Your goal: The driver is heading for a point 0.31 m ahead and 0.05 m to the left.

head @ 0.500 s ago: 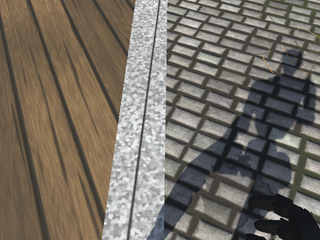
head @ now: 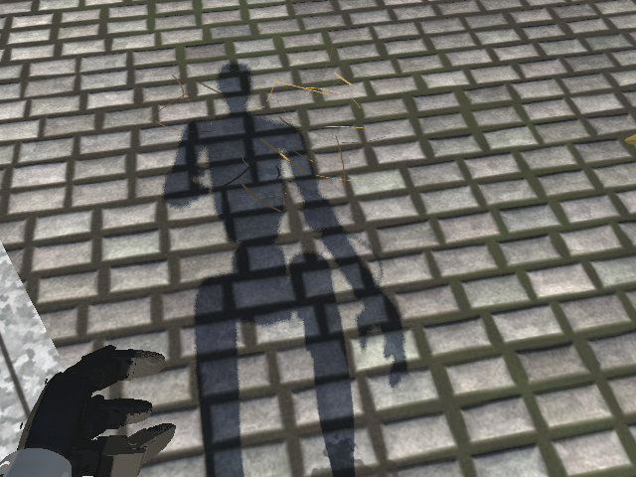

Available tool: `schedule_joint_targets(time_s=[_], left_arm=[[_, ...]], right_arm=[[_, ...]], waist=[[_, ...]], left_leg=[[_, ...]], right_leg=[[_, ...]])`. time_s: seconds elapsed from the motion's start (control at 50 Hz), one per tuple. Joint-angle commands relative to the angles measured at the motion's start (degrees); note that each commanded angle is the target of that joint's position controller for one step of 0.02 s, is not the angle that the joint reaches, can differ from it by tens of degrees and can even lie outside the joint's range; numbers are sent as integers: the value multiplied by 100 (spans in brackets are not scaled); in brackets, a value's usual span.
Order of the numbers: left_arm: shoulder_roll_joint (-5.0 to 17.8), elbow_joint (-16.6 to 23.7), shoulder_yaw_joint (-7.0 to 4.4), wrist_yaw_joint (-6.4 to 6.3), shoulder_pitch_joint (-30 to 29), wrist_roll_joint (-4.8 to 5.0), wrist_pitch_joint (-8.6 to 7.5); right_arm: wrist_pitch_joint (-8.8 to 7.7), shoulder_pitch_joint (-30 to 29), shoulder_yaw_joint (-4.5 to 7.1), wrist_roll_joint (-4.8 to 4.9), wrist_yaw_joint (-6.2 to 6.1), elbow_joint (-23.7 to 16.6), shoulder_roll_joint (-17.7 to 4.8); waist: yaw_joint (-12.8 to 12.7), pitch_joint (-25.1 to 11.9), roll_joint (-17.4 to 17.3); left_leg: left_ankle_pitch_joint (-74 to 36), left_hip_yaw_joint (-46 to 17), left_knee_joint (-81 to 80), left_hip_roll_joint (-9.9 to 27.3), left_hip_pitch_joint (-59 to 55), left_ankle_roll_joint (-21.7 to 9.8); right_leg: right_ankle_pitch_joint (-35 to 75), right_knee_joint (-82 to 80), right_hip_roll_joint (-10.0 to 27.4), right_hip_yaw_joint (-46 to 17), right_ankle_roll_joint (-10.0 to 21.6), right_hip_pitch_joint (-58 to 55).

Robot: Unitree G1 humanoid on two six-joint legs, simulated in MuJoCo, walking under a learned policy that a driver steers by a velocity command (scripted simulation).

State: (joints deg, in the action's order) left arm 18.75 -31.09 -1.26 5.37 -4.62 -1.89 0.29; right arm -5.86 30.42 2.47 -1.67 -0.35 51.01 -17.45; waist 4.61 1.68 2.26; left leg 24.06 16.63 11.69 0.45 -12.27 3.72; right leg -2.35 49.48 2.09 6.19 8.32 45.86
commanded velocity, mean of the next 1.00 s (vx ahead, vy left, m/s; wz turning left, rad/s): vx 0.29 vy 0.00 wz -0.27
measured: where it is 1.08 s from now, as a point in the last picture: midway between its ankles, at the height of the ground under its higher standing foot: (334, 467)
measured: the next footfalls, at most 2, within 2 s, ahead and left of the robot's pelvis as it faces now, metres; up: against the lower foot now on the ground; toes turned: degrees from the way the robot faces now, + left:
right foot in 0.08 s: +0.27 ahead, -0.03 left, +0.00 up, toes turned -8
left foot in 0.48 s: +0.58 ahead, +0.03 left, +0.00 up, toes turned -14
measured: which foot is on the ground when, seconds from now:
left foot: down 0.00-0.08, up 0.10-0.46, down 0.48-1.00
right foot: up 0.00-0.06, down 0.08-0.50, up 0.52-0.82, down 0.84-1.00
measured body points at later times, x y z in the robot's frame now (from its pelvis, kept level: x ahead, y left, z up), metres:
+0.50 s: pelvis +0.38 -0.01 +0.01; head +0.42 -0.01 +0.45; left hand +0.46 +0.26 -0.13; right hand +0.48 -0.27 -0.10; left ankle +0.55 +0.04 -0.71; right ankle +0.23 -0.03 -0.70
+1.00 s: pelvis +0.44 -0.02 +0.02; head +0.43 -0.03 +0.47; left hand +0.55 +0.20 -0.12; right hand +0.44 -0.28 -0.12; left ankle +0.55 +0.04 -0.72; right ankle +0.40 -0.12 -0.72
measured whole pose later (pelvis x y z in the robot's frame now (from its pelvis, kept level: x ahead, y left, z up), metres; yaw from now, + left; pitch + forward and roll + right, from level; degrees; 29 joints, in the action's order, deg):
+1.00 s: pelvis +0.44 -0.02 +0.02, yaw -16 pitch -1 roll -1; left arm 11.2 -55.5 0.3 -1.8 16.9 -0.7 0.0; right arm 0.6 14.8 0.7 -1.0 0.0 51.2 -13.1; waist 1.4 -0.3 -2.0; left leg 4.5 2.2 23.4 -1.1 17.7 -2.7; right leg -15.0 25.9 -2.7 -1.6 1.3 10.0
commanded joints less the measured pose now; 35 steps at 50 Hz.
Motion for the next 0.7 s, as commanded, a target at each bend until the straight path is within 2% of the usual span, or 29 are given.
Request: schedule_joint_targets(time_s=[0.02, 0.04, 0.06, 0.08, 0.1, 0.12, 0.14, 0.16, 0.18, 0.2, 0.22, 0.24, 0.28, 0.3, 0.32, 0.34, 0.36, 0.4, 0.44, 0.46, 0.48, 0.5, 0.52, 0.54, 0.56, 0.58, 0.6, 0.66, 0.7], left_arm=[[256, 59, -54, -21, 491, 17, -72], [452, -150, -153, -75, 1283, 18, -98], [661, -540, -287, -156, 2521, 2, -126], [861, -868, -484, -295, 3271, 93, -116], [1320, -772, -521, -417, 2536, 8, -127], [1615, -395, -644, -467, 2646, -64, -57], [1282, -482, -600, -554, 2633, 14, -77], [1066, -661, -530, -631, 2454, 77, -130], [811, -712, -440, -641, 2182, 69, -199], [628, -688, -364, -642, 2020, 123, -266], [535, -790, -312, -621, 2101, 176, -335], [487, -916, -291, -590, 2169, 191, -393], [544, -1073, -304, -557, 2142, 117, -453], [475, -1099, -275, -554, 2017, 106, -458], [366, -1171, -246, -522, 2161, 142, -490], [263, -1269, -232, -507, 2268, 188, -493], [224, -1353, -226, -503, 2376, 232, -484], [239, -1475, -218, -564, 2626, 194, -451], [440, -1545, -265, -629, 2645, 145, -440], [540, -1532, -296, -653, 2457, 161, -432], [538, -1501, -297, -647, 2373, 191, -432], [224, -1424, -249, -664, 2900, 258, -439], [4, -1547, -206, -701, 3624, 388, -372], [259, -1688, -226, -718, 3445, 153, -276], [290, -1658, -237, -699, 3058, 68, -199], [189, -1617, -192, -674, 2814, 50, -113], [151, -1570, -190, -648, 2571, 6, -8], [-112, -1752, -89, -598, 2858, 42, 226], [-162, -1785, -38, -607, 2663, 53, 277]], right_arm=[[-4, -404, 205, 9, -121, -504, -1104], [99, -571, 262, -16, -158, -574, -1297], [175, -849, 281, -32, -165, -706, -1374], [200, -1124, 297, 49, -123, -844, -1310], [166, -569, 53, -89, 6, -1082, -255], [151, -423, 65, 146, -56, -1538, -597], [80, -937, 25, 124, -82, -1540, -687], [69, -1078, -27, 126, -87, -1576, -569], [108, -1143, -47, 10, -102, -1450, -514], [220, -902, -49, -60, -91, -1347, -470], [350, -824, -58, -117, -77, -1344, -424], [420, -923, -56, -111, -59, -1361, -394], [426, -1176, -111, -69, -14, -1378, -177], [451, -1245, -144, -36, 20, -1327, -52], [416, -1289, -185, 17, 27, -1389, 57], [378, -1517, -209, 69, 20, -1410, 94], [363, -1683, -204, 60, 8, -1385, 90], [325, -1969, -159, 16, 20, -1366, -67], [258, -1544, -93, -37, 2, -1208, -214], [206, -1018, -61, -54, -19, -1019, -266], [116, -536, -25, -62, -43, -836, -405], [77, -222, 76, -102, -53, -826, -871], [172, -202, 51, 45, -25, -851, -694], [236, -547, 35, 188, 7, -983, -558], [276, -1098, -25, 181, -16, -1051, -307], [331, -1573, -117, 141, -54, -1083, -50], [341, -1588, -184, 108, -74, -1033, 53], [418, -1703, -135, -19, -51, -852, -169], [444, -1622, -111, -26, -32, -741, -242]], waist=[[-852, 67, -860], [-1320, -378, -940], [-1846, -876, -989], [-2161, -1209, -308], [-932, -823, 984], [-1100, -2524, 737], [-1080, -2019, -281], [-776, -1090, -453], [-499, -468, -876], [-273, -200, -944], [-179, -139, -729], [-154, -137, -734], [-141, -258, -625], [-141, -471, -563], [-228, -423, -145], [-389, -409, 58], [-526, -436, 72], [-739, -401, -58], [-531, -459, 62], [-219, -505, 117], [34, -591, -48], [-40, -1175, -1085], [-251, -2363, -1637], [-280, -2091, -753], [-409, -1466, -468], [-581, -976, -297], [-563, -644, -345], [-755, -654, -744], [-653, -638, -889]], left_leg=[[-8264, -31, 889, 1242, 950, -328], [-8740, -98, 1969, 1396, 1007, -376], [-8574, -264, 3371, 1502, 1551, -507], [-6164, -170, 5533, 901, 2662, -423], [714, -421, 7689, 158, 4665, -285], [707, -1638, 8858, -123, 5513, -198], [-63, -1935, 8428, 204, 5750, -195], [-248, -1853, 7840, 415, 5670, -191], [-219, -1799, 7368, 565, 5330, -181], [-184, -1804, 7004, 631, 4794, -171], [-73, -1814, 6608, 664, 4424, -112], [-5, -1814, 6076, 707, 4297, -92], [-607, -1564, 4945, 535, 4171, -197], [-1251, -1448, 4573, 411, 3908, -271], [-1738, -1366, 3828, 330, 3637, -373], [-2244, -1274, 3306, 218, 3542, -408], [-2725, -1283, 2967, 129, 3434, -433], [-3123, -1207, 2368, -116, 3421, -488], [-3011, -1318, 1958, -294, 3016, -619], [-3171, -1412, 1621, -259, 2548, -708], [-4384, -1627, 1214, 41, 1873, -814], [-8185, -2732, 1962, 1481, 684, -1508], [-9557, -4245, 1959, 2635, -218, -2510], [-8323, -4169, 1549, 2391, 475, -2488], [-6749, -3804, 1278, 2118, 1132, -2322], [-5403, -3443, 921, 1866, 1871, -2101], [-4958, -3116, 674, 1583, 2527, -1856], [-3535, -2511, 386, 1126, 3256, -1611], [-2522, -2530, 275, 1063, 3223, -1545]], right_leg=[[-257, -480, -705, 629, 284, -1936], [-555, -518, -868, 522, 403, -2808], [-723, -771, -934, 151, 593, -4207], [-410, -1692, -861, -409, 718, -5713], [1634, -1267, 581, -2251, 808, -6322], [2080, -2040, 1674, -4621, 2005, -7513], [2304, -2610, 1562, -4457, 1730, -6796], [2634, -2735, 1432, -3808, 1579, -5753], [2937, -2803, 1159, -3291, 1318, -4726], [3697, -2948, 1006, -2820, 1176, -3863], [4248, -3032, 948, -2624, 1193, -3311], [4469, -3077, 819, -2343, 1102, -3142], [4771, -3062, 286, -1699, 760, -3150], [4852, -3106, -48, -1348, 447, -3134], [5237, -2965, -89, -1188, 312, -3051], [4906, -2929, -154, -1143, 156, -3186], [4244, -2944, -211, -1143, 78, -3324], [3816, -2840, -172, -1270, -48, -3852], [4066, -2252, 18, -1447, -238, -4212], [4051, -1731, 39, -1445, -335, -4203], [3176, -880, -208, -1353, -414, -3971], [-31, 961, -804, -1075, -621, -3115], [-3592, 2272, -1433, -1308, -775, -2388], [-3226, 2519, -1195, -1673, -750, -2241], [-2925, 2491, -975, -1621, -782, -2092], [-2834, 2043, -733, -1497, -833, -2103], [-2618, 1544, -619, -1441, -858, -2454], [-2497, 546, -612, -965, -896, -3224], [-2377, -186, -501, -823, -838, -3307]])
